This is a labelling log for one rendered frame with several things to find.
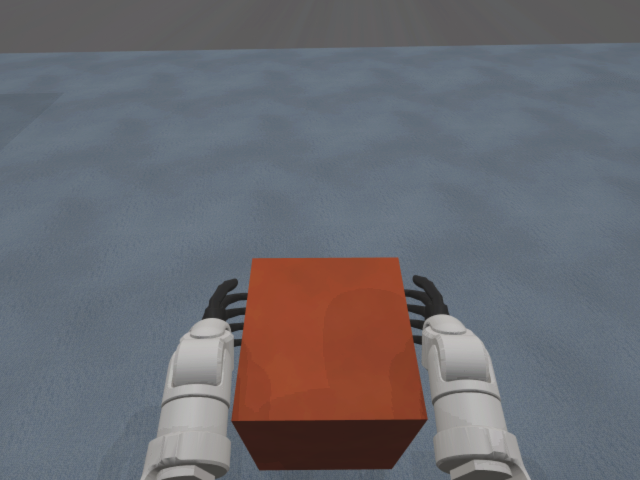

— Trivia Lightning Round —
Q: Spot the right robot hand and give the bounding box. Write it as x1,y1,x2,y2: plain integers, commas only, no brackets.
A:
404,275,449,345

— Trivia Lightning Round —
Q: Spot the carton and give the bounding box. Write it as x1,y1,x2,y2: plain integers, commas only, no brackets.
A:
231,257,428,470

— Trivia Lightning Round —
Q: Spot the robot right forearm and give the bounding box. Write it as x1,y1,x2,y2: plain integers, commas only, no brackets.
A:
422,314,531,480

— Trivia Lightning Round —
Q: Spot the robot left forearm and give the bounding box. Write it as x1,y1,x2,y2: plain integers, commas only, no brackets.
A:
140,318,234,480

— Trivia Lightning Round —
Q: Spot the left robot hand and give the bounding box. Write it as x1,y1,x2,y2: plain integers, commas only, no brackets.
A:
202,279,248,347

